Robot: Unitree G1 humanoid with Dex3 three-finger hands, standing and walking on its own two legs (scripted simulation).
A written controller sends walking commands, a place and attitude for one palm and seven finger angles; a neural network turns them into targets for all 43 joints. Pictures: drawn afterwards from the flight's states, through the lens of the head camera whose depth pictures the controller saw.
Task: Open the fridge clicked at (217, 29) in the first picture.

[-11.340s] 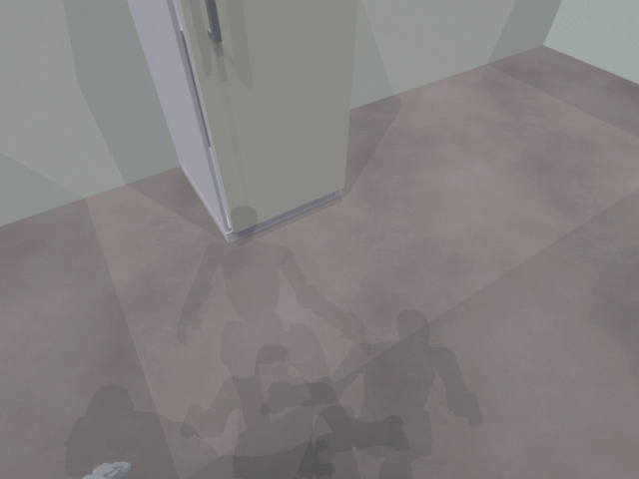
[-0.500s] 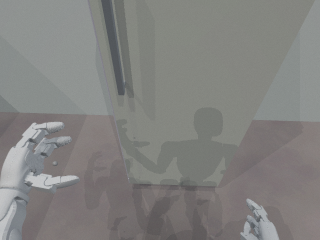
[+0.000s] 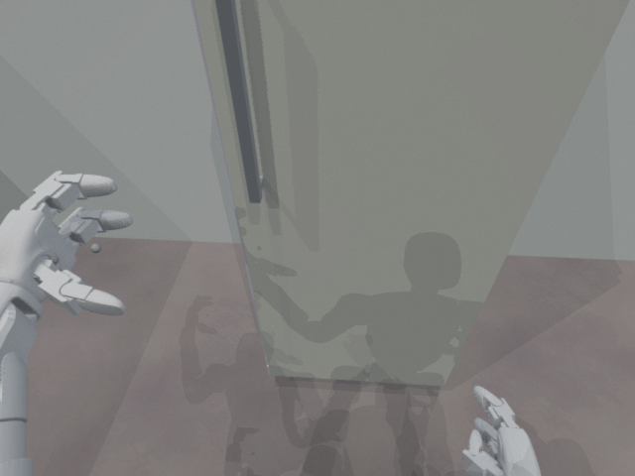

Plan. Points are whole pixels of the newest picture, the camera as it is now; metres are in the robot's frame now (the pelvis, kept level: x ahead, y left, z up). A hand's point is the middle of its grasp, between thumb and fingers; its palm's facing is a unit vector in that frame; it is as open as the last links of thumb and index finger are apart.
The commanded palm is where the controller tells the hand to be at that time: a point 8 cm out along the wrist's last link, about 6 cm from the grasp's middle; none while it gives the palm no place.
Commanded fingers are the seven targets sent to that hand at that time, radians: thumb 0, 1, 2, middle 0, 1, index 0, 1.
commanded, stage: raise the hand to about handle height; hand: left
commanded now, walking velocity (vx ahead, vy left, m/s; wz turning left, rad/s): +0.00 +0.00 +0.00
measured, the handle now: (242, 83) +0.54 +0.18 +0.26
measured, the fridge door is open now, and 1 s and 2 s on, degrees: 0 0 0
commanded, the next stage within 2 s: move the hooked fingers beside the handle in 0.52 s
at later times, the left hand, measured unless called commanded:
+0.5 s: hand (106, 232) +0.29 +0.27 +0.20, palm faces +0.11 -0.99 -0.06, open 14.0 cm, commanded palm +0.25 +0.31 +0.21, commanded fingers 0.00 -0.50 0.30 -0.30 -1.20 -0.30 -1.20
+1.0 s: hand (142, 208) +0.34 +0.26 +0.19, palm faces +0.09 -1.00 -0.02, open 14.0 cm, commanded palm +0.30 +0.31 +0.20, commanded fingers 0.00 -0.50 0.30 -0.30 -1.20 -0.30 -1.20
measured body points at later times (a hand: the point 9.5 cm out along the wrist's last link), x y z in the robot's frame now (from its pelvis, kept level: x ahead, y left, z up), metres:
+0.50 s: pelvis +0.01 -0.01 +0.00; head -0.02 -0.02 +0.45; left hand +0.28 +0.32 +0.20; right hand +0.21 -0.22 -0.06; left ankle +0.07 +0.12 -0.74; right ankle -0.02 -0.12 -0.74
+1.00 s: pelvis +0.01 -0.01 +0.00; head -0.01 -0.02 +0.45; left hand +0.33 +0.31 +0.20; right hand +0.19 -0.24 -0.07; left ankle +0.07 +0.12 -0.74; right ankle -0.02 -0.12 -0.74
